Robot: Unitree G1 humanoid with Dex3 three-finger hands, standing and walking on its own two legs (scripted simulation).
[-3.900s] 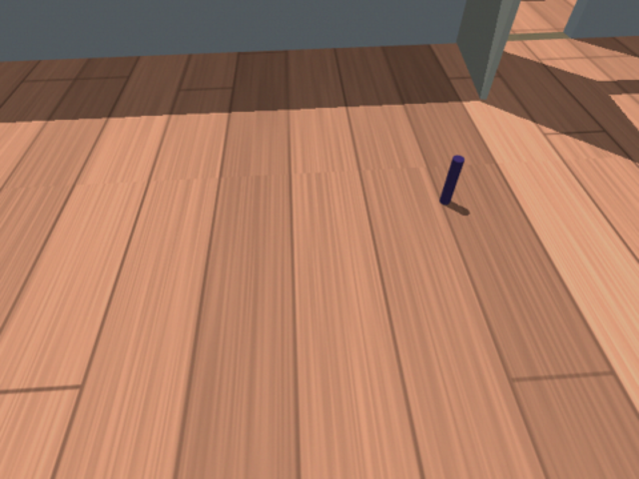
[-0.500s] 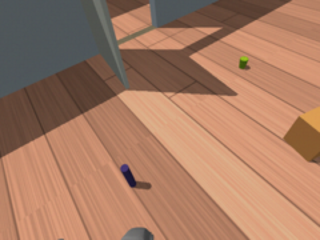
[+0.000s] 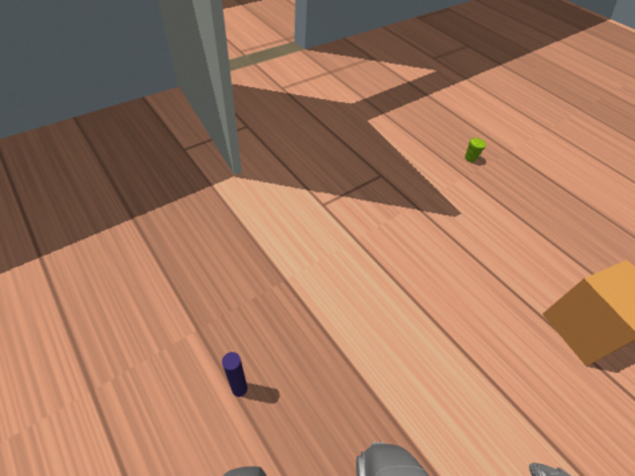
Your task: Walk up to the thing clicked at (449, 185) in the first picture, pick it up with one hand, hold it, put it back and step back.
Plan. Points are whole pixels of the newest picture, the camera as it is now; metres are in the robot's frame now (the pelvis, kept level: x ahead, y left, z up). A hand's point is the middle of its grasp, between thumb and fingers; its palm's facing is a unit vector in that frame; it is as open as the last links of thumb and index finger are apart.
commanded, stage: walk up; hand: left
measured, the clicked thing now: (235, 376) +0.44 +0.20 -0.65
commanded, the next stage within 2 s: stand in 1.54 s
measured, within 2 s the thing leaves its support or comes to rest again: neither
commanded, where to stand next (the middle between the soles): +0.09 -0.02 m, yaw +1 degrees
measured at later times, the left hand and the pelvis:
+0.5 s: hand out of the picture +0.12 +0.22 -0.14, palm faces -0.04 -0.94 -0.34, open 7.4 cm; pelvis +0.02 -0.02 +0.00, yaw -1 degrees
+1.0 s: hand out of the picture +0.12 +0.23 -0.14, palm faces -0.03 -0.94 -0.33, open 7.4 cm; pelvis +0.04 -0.02 +0.01, yaw -1 degrees
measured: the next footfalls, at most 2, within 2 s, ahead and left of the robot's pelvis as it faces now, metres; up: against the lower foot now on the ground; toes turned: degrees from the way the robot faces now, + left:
right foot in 0.18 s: +0.10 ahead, -0.14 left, +0.00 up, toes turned -2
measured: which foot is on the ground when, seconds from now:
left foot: down 0.00-1.00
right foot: up 0.00-0.16, down 0.18-1.00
